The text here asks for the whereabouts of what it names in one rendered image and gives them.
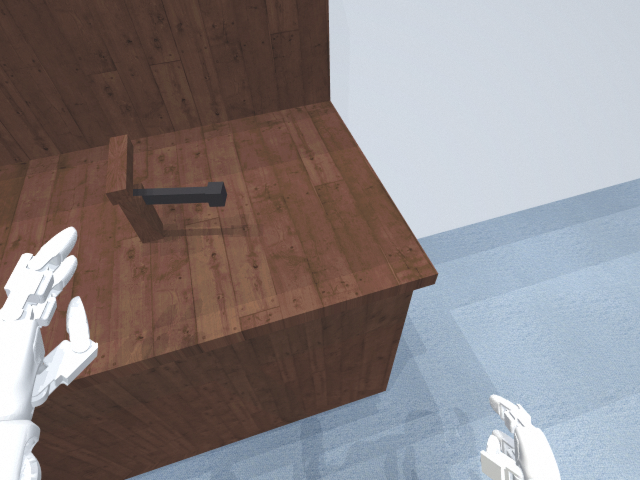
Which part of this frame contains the left robot hand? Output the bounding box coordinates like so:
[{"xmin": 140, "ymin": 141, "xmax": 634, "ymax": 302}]
[{"xmin": 0, "ymin": 227, "xmax": 98, "ymax": 421}]

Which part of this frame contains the left robot forearm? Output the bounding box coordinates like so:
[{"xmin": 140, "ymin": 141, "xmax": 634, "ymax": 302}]
[{"xmin": 0, "ymin": 420, "xmax": 41, "ymax": 480}]

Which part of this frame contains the counter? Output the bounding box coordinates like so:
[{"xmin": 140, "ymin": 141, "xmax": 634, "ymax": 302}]
[{"xmin": 0, "ymin": 0, "xmax": 438, "ymax": 480}]

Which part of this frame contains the right robot hand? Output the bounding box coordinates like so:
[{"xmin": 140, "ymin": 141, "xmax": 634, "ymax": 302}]
[{"xmin": 481, "ymin": 395, "xmax": 561, "ymax": 480}]

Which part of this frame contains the tap lever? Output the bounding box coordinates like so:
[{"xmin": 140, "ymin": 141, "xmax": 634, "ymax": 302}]
[{"xmin": 133, "ymin": 182, "xmax": 227, "ymax": 207}]

